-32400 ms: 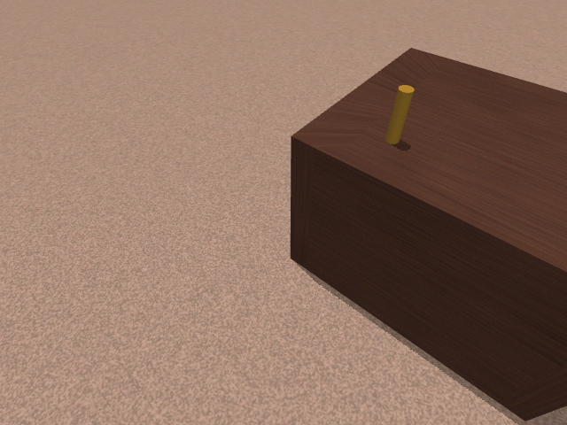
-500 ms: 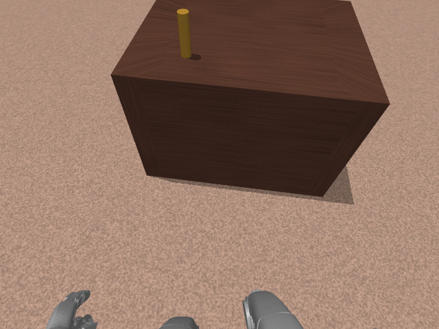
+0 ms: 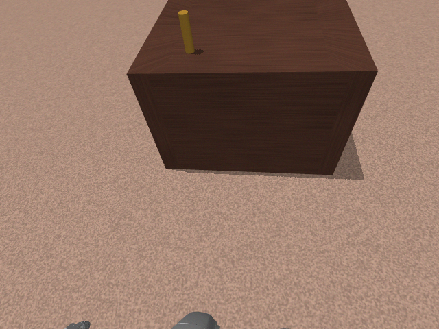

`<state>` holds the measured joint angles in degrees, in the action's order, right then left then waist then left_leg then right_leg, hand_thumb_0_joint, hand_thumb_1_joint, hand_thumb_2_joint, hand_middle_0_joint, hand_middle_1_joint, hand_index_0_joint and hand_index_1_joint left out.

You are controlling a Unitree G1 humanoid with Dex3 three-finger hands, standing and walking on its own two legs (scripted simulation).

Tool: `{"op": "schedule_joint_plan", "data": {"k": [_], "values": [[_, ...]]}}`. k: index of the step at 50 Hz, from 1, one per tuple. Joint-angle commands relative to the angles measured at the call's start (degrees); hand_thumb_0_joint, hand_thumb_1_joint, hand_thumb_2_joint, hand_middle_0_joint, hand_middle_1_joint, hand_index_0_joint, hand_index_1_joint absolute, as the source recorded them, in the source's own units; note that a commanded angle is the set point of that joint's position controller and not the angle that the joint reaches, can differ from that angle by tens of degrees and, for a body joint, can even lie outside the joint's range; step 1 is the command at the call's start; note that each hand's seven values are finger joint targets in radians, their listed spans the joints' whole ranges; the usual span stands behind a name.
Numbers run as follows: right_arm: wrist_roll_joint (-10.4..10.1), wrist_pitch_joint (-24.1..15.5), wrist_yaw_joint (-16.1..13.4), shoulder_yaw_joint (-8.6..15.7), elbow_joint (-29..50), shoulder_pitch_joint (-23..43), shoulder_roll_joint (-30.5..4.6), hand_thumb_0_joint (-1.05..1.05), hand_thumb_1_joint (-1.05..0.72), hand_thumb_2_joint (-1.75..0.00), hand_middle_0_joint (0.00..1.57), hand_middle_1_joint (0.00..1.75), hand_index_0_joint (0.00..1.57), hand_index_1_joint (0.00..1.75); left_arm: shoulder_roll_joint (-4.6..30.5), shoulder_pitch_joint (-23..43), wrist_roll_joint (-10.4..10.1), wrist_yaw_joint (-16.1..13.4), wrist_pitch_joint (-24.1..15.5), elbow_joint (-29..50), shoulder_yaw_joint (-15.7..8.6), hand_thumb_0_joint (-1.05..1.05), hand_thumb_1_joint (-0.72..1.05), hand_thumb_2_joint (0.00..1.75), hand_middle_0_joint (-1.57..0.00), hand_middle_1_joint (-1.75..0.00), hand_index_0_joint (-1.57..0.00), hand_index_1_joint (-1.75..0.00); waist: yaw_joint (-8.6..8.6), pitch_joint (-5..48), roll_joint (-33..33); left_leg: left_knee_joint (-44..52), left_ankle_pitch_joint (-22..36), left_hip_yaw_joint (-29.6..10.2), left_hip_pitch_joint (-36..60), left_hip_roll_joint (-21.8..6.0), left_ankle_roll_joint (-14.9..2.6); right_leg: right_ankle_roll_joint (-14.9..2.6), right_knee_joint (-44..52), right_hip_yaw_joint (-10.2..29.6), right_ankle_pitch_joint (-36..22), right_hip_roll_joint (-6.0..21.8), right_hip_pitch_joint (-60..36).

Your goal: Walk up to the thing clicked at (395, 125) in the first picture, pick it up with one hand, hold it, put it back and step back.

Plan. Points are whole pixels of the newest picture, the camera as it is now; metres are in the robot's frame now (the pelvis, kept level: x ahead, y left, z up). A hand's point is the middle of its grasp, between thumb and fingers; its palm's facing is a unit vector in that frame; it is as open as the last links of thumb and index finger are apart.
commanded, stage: step back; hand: left
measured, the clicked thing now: (186, 33) +1.15 +0.23 -0.03
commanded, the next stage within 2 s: stand in 0.96 s
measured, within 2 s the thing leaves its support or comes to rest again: neither
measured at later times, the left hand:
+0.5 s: hand out of the picture +0.05 +0.26 -0.15, palm faces +0.05 -0.94 -0.34, open 7.4 cm
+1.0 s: hand (109, 324) +0.14 +0.27 -0.14, palm faces +0.03 -0.93 -0.36, open 7.4 cm
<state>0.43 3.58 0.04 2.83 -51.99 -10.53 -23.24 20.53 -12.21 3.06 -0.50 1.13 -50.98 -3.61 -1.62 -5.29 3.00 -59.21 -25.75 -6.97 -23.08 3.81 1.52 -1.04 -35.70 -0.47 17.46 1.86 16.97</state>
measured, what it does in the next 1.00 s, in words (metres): steps on the spot: left foot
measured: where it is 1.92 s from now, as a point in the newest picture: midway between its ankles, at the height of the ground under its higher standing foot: outside the picture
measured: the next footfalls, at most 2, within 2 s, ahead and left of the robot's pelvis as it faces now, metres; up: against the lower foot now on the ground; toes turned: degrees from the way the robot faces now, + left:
left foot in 0.10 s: +0.03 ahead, +0.13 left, +0.00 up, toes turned +3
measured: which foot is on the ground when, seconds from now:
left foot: up 0.00-0.08, down 0.10-1.00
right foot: down 0.00-1.00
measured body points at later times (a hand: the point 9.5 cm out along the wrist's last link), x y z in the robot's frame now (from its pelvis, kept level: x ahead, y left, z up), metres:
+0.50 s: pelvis +0.00 +0.00 +0.00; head +0.01 +0.00 +0.45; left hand +0.05 +0.31 -0.13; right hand +0.09 -0.31 -0.12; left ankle -0.02 +0.13 -0.72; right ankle +0.01 -0.12 -0.73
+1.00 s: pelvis +0.02 +0.01 +0.00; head +0.04 +0.01 +0.45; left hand +0.13 +0.32 -0.11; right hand +0.15 -0.29 -0.12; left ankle -0.01 +0.13 -0.73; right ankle +0.01 -0.12 -0.73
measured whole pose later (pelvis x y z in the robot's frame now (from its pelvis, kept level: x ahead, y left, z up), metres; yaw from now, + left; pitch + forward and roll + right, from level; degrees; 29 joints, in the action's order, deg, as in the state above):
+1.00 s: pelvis +0.02 +0.01 +0.00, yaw +2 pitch -2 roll +0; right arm 0.4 -0.8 -0.2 2.0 -60.5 -3.3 -19.6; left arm 21.0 -3.4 0.3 -0.4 -1.0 -59.6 -1.0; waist -0.3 -4.2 -0.1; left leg -30.6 -19.6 1.2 -8.7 -0.8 0.1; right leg 1.0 -30.9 -0.1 18.4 1.4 10.2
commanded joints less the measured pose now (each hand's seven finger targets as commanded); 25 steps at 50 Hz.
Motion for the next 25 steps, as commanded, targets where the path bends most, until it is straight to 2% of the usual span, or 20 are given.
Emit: {"op": "schedule_joint_plan", "data": {"k": [1,2,3,4,5,6,7,8,10,11,13,15,17,18,19,20,21,22,23,25], "values": [[1.4,-3.3,-0.5,2.3,4.3,3.5,-8.8,0.00,-0.90,-0.90,0.20,0.30,0.20,0.30,16.6,1.0,0.6,-0.5,-1.4,4.6,-5.3,0.00,0.90,0.90,-0.20,-0.30,-0.20,-0.30,-3.20,4.6,-17.3,20.2,-6.2,5.4,-3.6,-3.6,0.19,-9.59,14.4,13.9,16.7,11.9,-11.4],[1.4,-3.8,-0.5,2.5,3.2,1.6,-8.8,0.00,-0.90,-0.90,0.20,0.30,0.20,0.30,16.9,2.1,0.2,-0.2,-1.1,4.8,-5.3,0.00,0.90,0.90,-0.20,-0.30,-0.20,-0.30,-2.54,4.7,-17.5,26.7,-6.0,6.3,1.6,-3.8,-0.29,-9.43,13.4,13.7,15.8,12.3,-8.6],[1.5,-4.3,-0.5,2.8,1.5,-1.3,-8.6,0.00,-0.90,-0.90,0.20,0.30,0.20,0.30,17.2,4.2,-0.1,0.1,-0.7,4.8,-4.9,0.00,0.90,0.90,-0.20,-0.30,-0.20,-0.30,-0.24,4.6,-16.2,35.0,-0.2,6.8,9.8,-3.8,-1.21,-8.03,11.0,12.0,13.9,11.9,-2.8],[1.5,-4.8,-0.7,3.3,-0.3,-3.4,-8.6,0.00,-0.90,-0.90,0.20,0.30,0.20,0.30,15.0,2.7,-0.3,0.2,-0.3,4.7,-3.9,0.00,0.90,0.90,-0.20,-0.30,-0.20,-0.30,0.42,4.6,-11.4,41.7,5.8,6.5,15.9,-2.1,-1.69,-5.98,5.4,8.9,10.6,8.9,0.1],[2.2,-5.3,-0.9,4.1,-1.2,-5.2,-10.6,0.00,-0.90,-0.90,0.20,0.30,0.20,0.30,11.6,1.2,-0.6,0.3,-0.2,4.6,-2.8,0.00,0.90,0.90,-0.20,-0.30,-0.20,-0.30,0.62,5.6,-1.7,41.7,2.9,-3.6,21.6,-7.0,-3.22,-3.50,-3.8,5.4,9.0,5.8,7.5],[2.9,-5.7,-1.2,4.3,-0.4,-3.6,-13.8,0.00,-0.90,-0.90,0.20,0.30,0.20,0.30,7.6,1.1,-1.8,0.6,-0.3,5.2,-1.6,0.00,0.90,0.90,-0.20,-0.30,-0.20,-0.30,0.52,4.4,9.4,46.4,-6.0,-23.0,21.9,-19.2,-7.51,0.02,-13.2,-0.2,12.8,-1.2,18.1],[2.3,-5.7,-1.0,4.4,0.5,-1.0,-18.8,0.00,-0.90,-0.90,0.20,0.30,0.20,0.30,13.5,7.0,-1.4,0.2,-0.4,4.4,-3.4,0.00,0.90,0.90,-0.20,-0.30,-0.20,-0.30,3.06,-1.1,5.1,48.9,-21.8,-28.7,4.9,-24.6,-14.60,0.57,-14.6,5.0,14.5,1.5,13.5],[1.9,-5.8,-0.9,4.3,1.3,3.5,-17.4,0.00,-0.90,-0.90,0.20,0.30,0.20,0.30,15.9,7.9,-1.5,0.6,-0.6,4.0,-3.9,0.00,0.90,0.90,-0.20,-0.30,-0.20,-0.30,1.47,-4.9,4.1,50.2,-24.2,-25.7,-3.8,-24.7,-15.22,0.13,-17.1,5.2,13.0,2.3,6.9],[2.7,-6.3,-0.7,2.8,1.4,5.9,-12.4,0.00,-0.90,-0.90,0.20,0.30,0.20,0.30,12.9,4.6,-2.2,1.7,-1.1,2.5,-3.3,0.00,0.90,0.90,-0.20,-0.30,-0.20,-0.30,-0.58,-4.2,5.0,46.1,-10.9,-11.2,2.4,-16.8,-10.97,-0.19,-11.6,4.5,7.5,1.6,5.9],[2.7,-6.6,-0.7,2.7,1.4,4.5,-11.2,0.00,-0.90,-0.90,0.20,0.30,0.20,0.30,12.7,4.7,-2.1,1.8,-1.4,2.1,-3.1,0.00,0.90,0.90,-0.20,-0.30,-0.20,-0.30,0.25,-3.4,5.7,44.6,-5.1,-8.5,5.7,-14.8,-9.52,-0.41,-8.9,3.0,5.9,1.0,7.0],[2.4,-6.6,-0.4,3.2,0.1,1.6,-12.3,0.00,-0.90,-0.90,0.20,0.30,0.20,0.30,11.9,5.3,-2.0,2.0,-1.9,1.2,-2.8,0.00,0.90,0.90,-0.20,-0.30,-0.20,-0.30,2.12,-1.1,7.4,43.1,-2.7,-7.6,6.9,-14.5,-9.30,0.09,-3.5,0.5,6.7,-0.1,3.0],[2.2,-5.5,-0.2,3.2,0.0,1.5,-12.5,0.00,-0.90,-0.90,0.20,0.30,0.20,0.30,11.1,4.7,-1.8,1.6,-2.6,0.2,-2.7,0.00,0.90,0.90,-0.20,-0.30,-0.20,-0.30,1.65,0.9,7.4,38.2,2.6,-3.6,6.8,-13.5,-8.48,-0.22,6.5,-1.5,4.3,-1.9,-3.4],[1.1,-4.9,-0.4,2.3,0.6,2.2,-9.7,0.00,-0.90,-0.90,0.20,0.30,0.20,0.30,11.5,0.9,-1.4,0.8,-3.3,-2.0,-2.9,0.00,0.90,0.90,-0.20,-0.30,-0.20,-0.30,-0.51,3.8,4.2,30.1,10.8,0.9,4.0,-11.0,-5.99,-1.03,12.9,-0.7,-3.4,-2.5,-13.2],[0.7,-5.0,-0.6,1.7,1.2,1.7,-7.6,0.00,-0.90,-0.90,0.20,0.30,0.20,0.30,13.2,-2.0,-1.1,0.3,-3.8,-3.0,-3.4,0.00,0.90,0.90,-0.20,-0.30,-0.20,-0.30,-1.44,6.5,-0.6,22.7,13.9,2.8,1.0,-8.8,-4.34,-2.07,13.6,6.5,-7.6,1.9,-18.5],[0.4,-5.0,-0.7,1.2,2.1,2.8,-5.6,0.00,-0.90,-0.90,0.20,0.30,0.20,0.30,17.4,-2.7,-0.9,-0.1,-4.2,-3.1,-4.1,0.00,0.90,0.90,-0.20,-0.30,-0.20,-0.30,-1.83,6.8,-10.0,15.5,4.2,5.5,-6.3,-3.1,-2.22,-6.53,17.3,21.9,-1.9,11.2,-18.0],[0.8,-4.9,-1.0,1.9,1.1,1.7,-7.6,0.00,-0.90,-0.90,0.20,0.30,0.20,0.30,20.1,1.6,-0.9,0.2,-4.3,-1.9,-4.4,0.00,0.90,0.90,-0.20,-0.30,-0.20,-0.30,-0.88,4.6,-11.7,11.0,-7.6,5.3,-2.1,-3.5,-1.60,-12.28,19.1,28.0,6.3,18.8,-8.7],[1.1,-5.0,-0.9,2.4,-0.4,-0.9,-9.1,0.00,-0.90,-0.90,0.20,0.30,0.20,0.30,19.2,5.5,-1.0,0.3,-4.0,-0.7,-4.0,0.00,0.90,0.90,-0.20,-0.30,-0.20,-0.30,1.22,1.9,-10.4,12.0,-6.9,3.9,2.2,-5.8,-1.83,-13.68,18.6,27.2,7.9,19.2,-2.2],[1.0,-5.3,-0.7,2.4,-0.8,-1.5,-8.9,0.00,-0.90,-0.90,0.20,0.30,0.20,0.30,17.3,6.7,-1.3,0.4,-3.8,-0.3,-3.5,0.00,0.90,0.90,-0.20,-0.30,-0.20,-0.30,2.38,1.5,-8.7,18.2,-6.3,4.7,3.6,-6.1,-2.35,-11.86,17.0,21.8,5.8,16.2,-1.6],[0.7,-5.7,-0.5,2.1,-1.3,-1.0,-8.2,0.00,-0.90,-0.90,0.20,0.30,0.20,0.30,15.5,7.4,-1.5,0.2,-3.8,-0.1,-3.0,0.00,0.90,0.90,-0.20,-0.30,-0.20,-0.30,2.80,1.8,-8.5,23.0,-2.1,5.4,4.3,-5.4,-2.72,-9.34,15.0,16.4,-0.3,12.9,-3.0],[0.8,-6.3,-0.5,2.2,-2.6,-1.9,-7.4,0.00,-0.90,-0.90,0.20,0.30,0.20,0.30,13.4,8.1,-1.7,0.3,-3.9,-0.7,-1.8,0.00,0.90,0.90,-0.20,-0.30,-0.20,-0.30,3.21,5.3,-8.4,31.3,12.9,4.3,12.7,-6.5,-3.15,-4.97,10.7,9.5,-10.9,8.8,-1.0]]}}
